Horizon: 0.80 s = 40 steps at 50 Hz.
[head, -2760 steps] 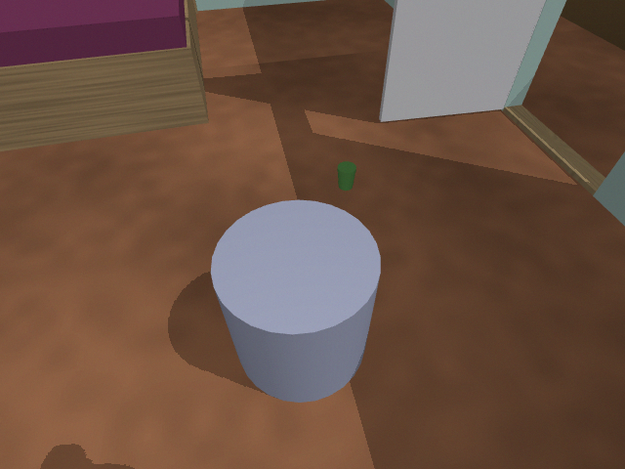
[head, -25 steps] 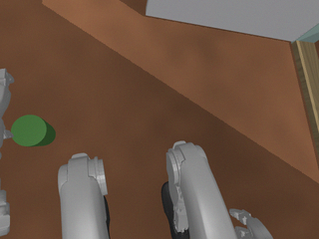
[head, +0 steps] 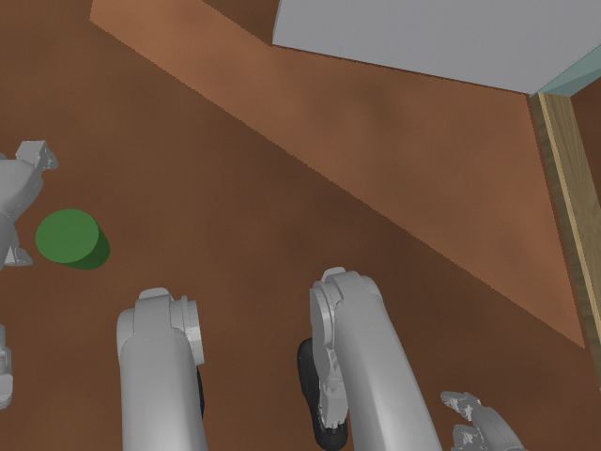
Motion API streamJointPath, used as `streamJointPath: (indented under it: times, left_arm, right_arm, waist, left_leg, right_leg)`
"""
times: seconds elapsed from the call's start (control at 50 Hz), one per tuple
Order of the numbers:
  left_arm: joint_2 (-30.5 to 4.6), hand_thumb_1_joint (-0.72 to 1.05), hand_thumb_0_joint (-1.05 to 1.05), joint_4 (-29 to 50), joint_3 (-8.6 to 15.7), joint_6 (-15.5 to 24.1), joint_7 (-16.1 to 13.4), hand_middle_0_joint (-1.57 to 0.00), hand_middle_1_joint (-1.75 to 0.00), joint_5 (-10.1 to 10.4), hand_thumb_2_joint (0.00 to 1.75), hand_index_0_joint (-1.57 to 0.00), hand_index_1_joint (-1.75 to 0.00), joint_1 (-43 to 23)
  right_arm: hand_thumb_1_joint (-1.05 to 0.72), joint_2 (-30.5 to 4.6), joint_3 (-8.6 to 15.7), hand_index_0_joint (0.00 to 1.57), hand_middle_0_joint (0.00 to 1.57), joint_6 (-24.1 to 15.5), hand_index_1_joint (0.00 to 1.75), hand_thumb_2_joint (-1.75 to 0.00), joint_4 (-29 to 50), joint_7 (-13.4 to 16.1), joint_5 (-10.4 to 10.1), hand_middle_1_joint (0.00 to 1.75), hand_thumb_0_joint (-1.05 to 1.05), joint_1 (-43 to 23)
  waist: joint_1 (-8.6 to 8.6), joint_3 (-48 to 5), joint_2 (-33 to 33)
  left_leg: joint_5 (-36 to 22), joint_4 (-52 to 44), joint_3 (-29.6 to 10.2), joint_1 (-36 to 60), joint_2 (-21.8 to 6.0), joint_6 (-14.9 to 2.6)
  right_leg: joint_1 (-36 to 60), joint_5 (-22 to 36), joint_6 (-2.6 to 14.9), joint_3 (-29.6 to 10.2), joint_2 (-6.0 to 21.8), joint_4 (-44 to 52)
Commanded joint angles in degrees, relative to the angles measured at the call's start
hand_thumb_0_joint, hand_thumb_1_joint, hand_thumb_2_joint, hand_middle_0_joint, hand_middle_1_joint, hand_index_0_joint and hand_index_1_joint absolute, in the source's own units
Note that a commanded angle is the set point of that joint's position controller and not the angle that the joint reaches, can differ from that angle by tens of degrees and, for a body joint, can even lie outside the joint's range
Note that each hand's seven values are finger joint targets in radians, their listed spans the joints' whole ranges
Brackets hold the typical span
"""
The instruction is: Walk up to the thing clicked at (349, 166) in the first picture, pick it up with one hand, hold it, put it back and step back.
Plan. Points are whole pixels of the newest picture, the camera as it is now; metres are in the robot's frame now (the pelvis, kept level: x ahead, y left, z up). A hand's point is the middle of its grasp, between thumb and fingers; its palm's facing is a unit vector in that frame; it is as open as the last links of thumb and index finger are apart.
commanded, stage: withdraw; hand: left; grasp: from above
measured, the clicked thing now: (79, 244) +0.44 +0.31 -0.31
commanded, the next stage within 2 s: home in 0.02 s
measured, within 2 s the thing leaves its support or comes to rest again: neither
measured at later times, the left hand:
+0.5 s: hand out of the picture +0.44 +0.33 -0.11, palm faces -0.37 -0.23 -0.90, open 11.9 cm
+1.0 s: hand out of the picture +0.28 +0.26 +0.11, palm faces -0.05 -0.87 -0.49, open 7.7 cm
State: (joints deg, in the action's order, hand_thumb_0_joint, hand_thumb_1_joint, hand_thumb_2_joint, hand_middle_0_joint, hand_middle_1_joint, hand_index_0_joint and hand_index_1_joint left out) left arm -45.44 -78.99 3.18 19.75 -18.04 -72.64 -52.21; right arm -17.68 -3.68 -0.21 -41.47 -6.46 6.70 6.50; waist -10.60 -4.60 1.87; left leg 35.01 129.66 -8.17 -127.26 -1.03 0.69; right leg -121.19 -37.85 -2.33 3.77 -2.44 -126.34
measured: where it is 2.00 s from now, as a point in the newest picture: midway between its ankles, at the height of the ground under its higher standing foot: (259, 426)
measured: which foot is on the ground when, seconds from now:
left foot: down 0.00-1.00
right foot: down 0.00-1.00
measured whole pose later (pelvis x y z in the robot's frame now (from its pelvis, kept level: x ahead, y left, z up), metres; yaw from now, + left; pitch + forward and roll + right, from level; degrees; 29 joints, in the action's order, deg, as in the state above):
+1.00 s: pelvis +0.03 +0.01 +0.20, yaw +6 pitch +26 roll -5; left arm -22.2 -13.7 3.1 -12.5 -2.0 -12.1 2.4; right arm -13.0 -0.8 -3.4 -30.6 1.3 -1.8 4.0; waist -2.7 -10.8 -1.1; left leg 33.8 93.2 -5.0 -85.2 -1.3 0.4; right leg -80.1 -35.9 -1.7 2.5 -0.5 -90.2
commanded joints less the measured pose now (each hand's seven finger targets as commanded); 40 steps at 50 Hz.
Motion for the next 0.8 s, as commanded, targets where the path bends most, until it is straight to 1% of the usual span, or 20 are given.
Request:
streamJointPath:
  times: [0.0, 0.06, 0.08, 0.1, 0.12, 0.14, 0.16, 0.18, 0.2, 0.22, 0.3, 0.32, 0.4, 0.48, 0.54, 0.58, 0.62, 0.66, 0.7, 0.78]
  left_arm:
    - [-20.2, -0.54, 0.0, 2.1, 6.7, -1.5, -7.6, -0.07, -1.02, -2.7, 1.0, -0.08, -1.01, -24.0]
    - [-21.9, -0.37, 0.0, -0.5, 8.0, -3.1, -9.2, -0.23, -0.86, -3.3, 0.91, -0.22, -0.85, -24.1]
    - [-21.9, -0.45, 0.0, -1.3, 7.4, -3.7, -9.1, -0.15, -0.94, -3.0, 0.95, -0.14, -0.93, -23.7]
    - [-22.7, -0.37, 0.0, 1.2, 7.9, -4.2, -9.1, -0.23, -0.86, -2.3, 0.89, -0.22, -0.85, -24.5]
    - [-25.0, -0.45, 0.0, 2.7, 9.6, -4.9, -9.1, -0.15, -0.94, -1.6, 0.94, -0.14, -0.93, -23.3]
    - [-24.5, -0.37, 0.0, 4.2, 9.3, -5.6, -8.6, -0.23, -0.86, -0.7, 0.9, -0.22, -0.85, -22.0]
    - [-25.2, -0.45, 0.0, 6.9, 10.1, -6.0, -8.2, -0.15, -0.94, 0.5, 0.92, -0.14, -0.93, -21.8]
    - [-24.3, -0.37, 0.0, 7.8, 9.5, -6.6, -7.3, -0.23, -0.86, 1.2, 0.91, -0.22, -0.85, -20.9]
    - [-23.0, -0.45, 0.0, 10.1, 9.1, -7.1, -6.2, -0.15, -0.94, 2.3, 0.92, -0.15, -0.93, -19.4]
    - [-23.1, -0.37, 0.0, 12.3, 9.1, -7.4, -5.3, -0.23, -0.86, 3.1, 0.84, -0.21, -0.85, -19.1]
    - [-18.6, -0.08, 0.0, 18.4, 8.3, -9.2, -0.5, -0.23, -0.59, 7.9, 0.87, -0.21, -0.61, -11.6]
    - [-18.3, -0.08, 0.0, 21.5, 8.6, -9.5, 0.7, -0.22, -0.55, 9.7, 0.83, -0.2, -0.57, -10.5]
    - [-13.7, 0.24, 0.0, 30.1, 8.4, -11.7, 6.4, -0.2, -0.43, 16.5, 0.82, -0.19, -0.44, -0.6]
    - [-6.6, 0.56, 0.0, 40.9, 6.9, -14.5, 11.2, -0.19, -0.31, 26.1, 0.81, -0.19, -0.32, 8.6]
    - [-4.9, 0.78, 0.0, 48.2, 8.5, -16.6, 13.4, -0.19, -0.3, 32.2, 0.86, -0.19, -0.31, 15.2]
    - [-0.5, 0.89, 0.0, 51.6, 6.2, -17.8, 15.1, -0.2, -0.3, 35.6, 0.9, -0.2, -0.3, 19.6]
    - [-0.2, 0.9, 0.0, 55.3, 7.4, -19.0, 15.6, -0.2, -0.3, 38.8, 0.9, -0.2, -0.3, 22.3]
    - [3.5, 0.9, 0.0, 59.7, 5.8, -19.8, 16.1, -0.2, -0.3, 42.1, 0.9, -0.2, -0.3, 24.9]
    - [4.0, 0.89, 0.0, 62.1, 6.8, -21.0, 16.0, -0.2, -0.3, 44.5, 0.89, -0.2, -0.3, 27.7]
    - [8.7, 0.77, 0.0, 67.5, 5.7, -24.0, 15.8, -0.19, -0.28, 50.3, 0.83, -0.19, -0.28, 36.0]
  right_arm:
    - [-0.91, -12.6, 2.8, 0.2, 0.2, -1.3, 0.3, -0.9, -0.6, 0.7, 1.7, 0.3, 0.0, 10.2]
    - [-0.88, -13.2, 2.4, 0.2, 0.2, -2.1, 0.3, -0.89, -0.5, 1.0, 2.4, 0.3, 0.0, 9.6]
    - [-0.9, -12.8, 2.3, 0.2, 0.2, -2.4, 0.3, -0.89, -0.5, 0.9, 2.5, 0.3, 0.0, 9.9]
    - [-0.88, -12.9, 2.4, 0.2, 0.2, -2.6, 0.3, -0.89, -0.4, 1.0, 2.7, 0.3, 0.0, 9.8]
    - [-0.9, -13.2, 2.9, 0.2, 0.2, -2.9, 0.3, -0.89, 0.1, 1.0, 2.5, 0.3, 0.0, 10.0]
    - [-0.88, -12.8, 3.0, 0.2, 0.2, -3.1, 0.3, -0.89, 0.4, 0.8, 2.6, 0.3, 0.0, 10.6]
    - [-0.9, -13.1, 3.5, 0.2, 0.2, -3.2, 0.3, -0.89, 0.4, 0.9, 2.4, 0.3, 0.0, 10.4]
    - [-0.88, -12.8, 4.0, 0.2, 0.2, -3.2, 0.3, -0.89, 0.6, 0.9, 2.1, 0.3, 0.0, 10.7]
    - [-0.9, -12.3, 4.3, 0.2, 0.2, -3.2, 0.3, -0.9, 0.9, 0.9, 1.9, 0.3, 0.0, 11.2]
    - [-0.89, -12.5, 4.8, 0.2, 0.2, -3.2, 0.3, -0.9, 0.5, 0.9, 1.5, 0.3, 0.0, 12.1]
    - [-0.89, -11.4, 6.8, 0.2, 0.2, -2.3, 0.3, -0.9, 0.4, 0.7, -0.3, 0.3, 0.0, 14.7]
    - [-0.89, -11.4, 7.5, 0.2, 0.2, -2.1, 0.3, -0.9, 0.9, 0.7, -0.8, 0.3, 0.0, 15.0]
    - [-0.89, -11.1, 8.7, 0.2, 0.2, -0.8, 0.3, -0.9, 2.7, 0.5, -3.0, 0.3, 0.0, 15.5]
    - [-0.9, -9.5, 8.6, 0.2, 0.2, -0.2, 0.3, -0.9, 5.5, 1.0, -4.7, 0.3, 0.0, 12.3]
    - [-0.9, -8.7, 8.8, 0.2, 0.2, 0.1, 0.3, -0.9, 7.4, 1.9, -5.7, 0.3, 0.0, 9.4]
    - [-0.9, -8.0, 8.6, 0.2, 0.2, 0.0, 0.3, -0.9, 8.6, 2.4, -6.2, 0.3, 0.0, 7.7]
    - [-0.9, -7.6, 8.6, 0.2, 0.2, -0.1, 0.3, -0.9, 9.7, 3.0, -6.6, 0.3, 0.0, 6.8]
    - [-0.9, -7.1, 8.6, 0.2, 0.2, -0.6, 0.3, -0.9, 10.8, 3.6, -6.9, 0.3, 0.0, 5.5]
    - [-0.9, -7.2, 8.5, 0.2, 0.2, -1.2, 0.3, -0.9, 11.9, 4.3, -7.3, 0.3, 0.0, 4.2]
    - [-0.9, -6.6, 8.2, 0.2, 0.2, -2.8, 0.3, -0.9, 13.9, 6.0, -7.9, 0.3, 0.0, 1.8]
  waist:
    - [-0.97, -35.7, -20.0]
    - [-1.54, -34.5, -21.8]
    - [-1.81, -34.3, -22.9]
    - [-1.6, -36.7, -23.4]
    - [-0.55, -38.2, -24.0]
    - [-0.6, -40.0, -24.4]
    - [0.32, -42.0, -25.1]
    - [0.1, -42.8, -25.6]
    - [0.16, -43.6, -25.9]
    - [0.3, -44.0, -25.7]
    - [2.02, -46.2, -21.4]
    - [2.61, -47.3, -21.3]
    - [4.8, -47.9, -18.9]
    - [5.19, -42.4, -14.9]
    - [6.95, -40.7, -13.8]
    - [6.5, -38.2, -12.9]
    - [7.12, -38.5, -11.3]
    - [6.64, -36.3, -11.6]
    - [7.13, -35.6, -12.1]
    - [6.9, -33.2, -11.3]
  left_leg:
    - [-2.2, -11.4, 4.8, 30.2, 0.7, -1.43]
    - [1.3, -11.3, 4.5, 29.3, 0.9, -1.52]
    - [1.9, -10.9, 4.7, 28.9, 0.8, -1.53]
    - [1.7, -10.7, 4.7, 29.6, 0.8, -1.55]
    - [1.5, -10.5, 5.0, 30.0, 0.9, -1.61]
    - [0.5, -9.9, 5.3, 30.6, 0.8, -1.62]
    - [0.4, -10.4, 5.4, 31.1, 0.8, -1.56]
    - [0.3, -10.6, 5.2, 32.2, 0.7, -1.45]
    - [-0.8, -10.5, 5.6, 32.6, 0.7, -1.5]
    - [-1.5, -10.5, 5.8, 32.5, 0.7, -1.65]
    - [-5.3, -12.1, 6.1, 33.5, 0.7, -2.09]
    - [-6.4, -12.7, 6.0, 34.6, 0.7, -2.11]
    - [-10.0, -17.6, 4.1, 39.6, 0.4, -1.95]
    - [-8.6, -22.8, 3.3, 40.1, 0.1, -2.31]
    - [-6.4, -27.0, 3.4, 41.4, -0.1, -2.48]
    - [-5.9, -29.7, 2.9, 43.3, -0.4, -2.44]
    - [-6.7, -31.5, 3.5, 45.5, -0.5, -2.65]
    - [-4.9, -34.7, 3.6, 47.3, -0.6, -2.54]
    - [-3.1, -38.2, 3.0, 50.7, -0.8, -2.24]
    - [-1.7, -44.0, 2.6, 56.4, -0.7, -1.93]
  right_leg:
    - [7.9, 5.7, 4.53, 5.2, -1.0, 10.2]
    - [6.2, 2.9, 4.27, 5.7, -0.6, 9.0]
    - [6.4, 2.6, 4.41, 5.6, -0.7, 8.8]
    - [6.8, 2.9, 4.41, 5.6, -0.7, 8.7]
    - [7.3, 3.1, 4.39, 5.3, -0.4, 8.6]
    - [8.7, 4.1, 4.38, 5.0, -0.3, 8.6]
    - [8.7, 4.3, 4.51, 4.9, -0.3, 8.3]
    - [8.7, 4.7, 4.73, 4.8, -0.3, 8.3]
    - [9.9, 5.8, 4.73, 4.5, -0.4, 9.0]
    - [10.9, 6.5, 4.64, 4.3, -0.4, 9.7]
    - [15.9, 9.8, 4.28, 3.6, -0.5, 12.5]
    - [17.1, 10.8, 4.16, 3.5, -0.4, 13.1]
    - [20.1, 12.6, 4.1, 3.3, -0.3, 16.2]
    - [23.2, 12.1, 3.97, 2.6, -0.4, 21.3]
    - [27.2, 10.8, 4.08, 1.7, -0.3, 25.2]
    - [28.6, 10.4, 4.11, 1.4, -0.2, 27.2]
    - [32.3, 11.0, 4.02, 0.7, -0.2, 30.1]
    - [34.3, 9.8, 3.97, 0.3, 0.1, 32.8]
    - [35.6, 8.3, 4.04, 0.2, 0.3, 34.9]
    - [40.2, 7.4, 3.83, -0.1, 0.6, 39.9]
